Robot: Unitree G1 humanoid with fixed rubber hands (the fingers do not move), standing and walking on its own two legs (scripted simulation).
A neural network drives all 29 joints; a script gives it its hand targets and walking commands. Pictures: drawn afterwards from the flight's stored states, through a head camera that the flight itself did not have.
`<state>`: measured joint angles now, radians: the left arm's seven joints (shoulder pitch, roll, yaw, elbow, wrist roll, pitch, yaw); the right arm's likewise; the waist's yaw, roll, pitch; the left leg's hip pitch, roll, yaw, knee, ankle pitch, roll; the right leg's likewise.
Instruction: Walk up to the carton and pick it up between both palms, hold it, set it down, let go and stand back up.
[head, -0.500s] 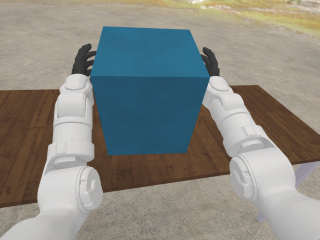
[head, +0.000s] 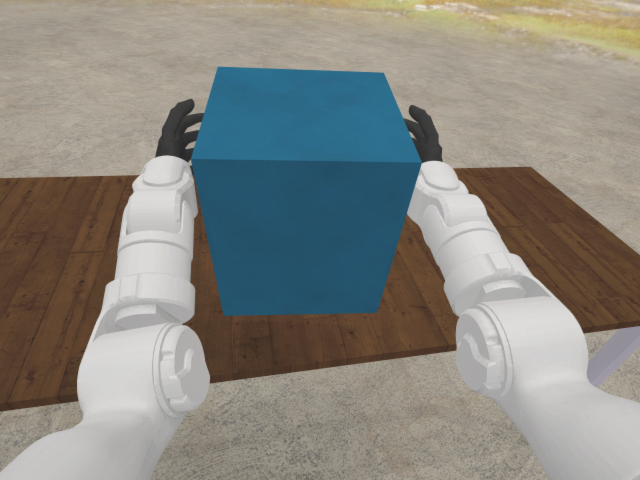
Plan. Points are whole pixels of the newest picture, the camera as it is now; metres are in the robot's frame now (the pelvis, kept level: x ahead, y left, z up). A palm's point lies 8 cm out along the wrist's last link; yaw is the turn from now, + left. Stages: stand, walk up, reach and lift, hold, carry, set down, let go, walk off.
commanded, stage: set down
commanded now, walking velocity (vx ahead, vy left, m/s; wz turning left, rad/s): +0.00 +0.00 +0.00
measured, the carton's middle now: (302, 196) +0.42 +0.01 +0.19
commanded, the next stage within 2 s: none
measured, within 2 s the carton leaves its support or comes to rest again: neither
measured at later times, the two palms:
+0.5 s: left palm (184, 184) +0.42 +0.16 +0.21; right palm (418, 190) +0.41 -0.14 +0.21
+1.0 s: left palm (186, 202) +0.43 +0.16 +0.17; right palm (409, 209) +0.42 -0.14 +0.18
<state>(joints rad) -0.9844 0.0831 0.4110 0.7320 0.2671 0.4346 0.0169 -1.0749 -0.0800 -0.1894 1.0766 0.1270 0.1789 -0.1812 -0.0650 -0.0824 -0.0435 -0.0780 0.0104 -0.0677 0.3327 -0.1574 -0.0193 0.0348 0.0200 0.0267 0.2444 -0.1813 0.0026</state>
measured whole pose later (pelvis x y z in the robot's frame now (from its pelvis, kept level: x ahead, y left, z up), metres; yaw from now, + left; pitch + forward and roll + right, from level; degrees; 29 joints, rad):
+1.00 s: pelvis +0.01 +0.00 +0.00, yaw -1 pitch -2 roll -1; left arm -0.92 0.03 0.45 0.82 0.31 0.28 0.01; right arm -0.94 0.00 -0.39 1.03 -0.11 0.07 -0.12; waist -0.01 -0.07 -0.02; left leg -0.12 0.02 -0.03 0.32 -0.16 -0.02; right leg -0.03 0.01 0.03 0.26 -0.19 0.00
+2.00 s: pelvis +0.02 +0.00 +0.00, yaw -2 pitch +3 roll +0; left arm -0.83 -0.02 0.51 0.82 0.35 0.13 -0.02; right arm -0.82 0.08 -0.54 0.92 -0.32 -0.05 -0.06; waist 0.03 -0.05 -0.02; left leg -0.21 0.03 0.02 0.31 -0.15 -0.01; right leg -0.14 0.00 0.00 0.27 -0.19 0.00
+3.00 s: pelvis +0.02 +0.00 +0.00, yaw -2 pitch +4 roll +0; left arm -0.80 -0.06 0.57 0.81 0.41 0.04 -0.06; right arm -0.77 0.13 -0.62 0.85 -0.42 -0.13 -0.02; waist 0.04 -0.05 0.01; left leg -0.22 0.02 0.05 0.29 -0.14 -0.01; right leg -0.15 -0.01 -0.03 0.27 -0.18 0.01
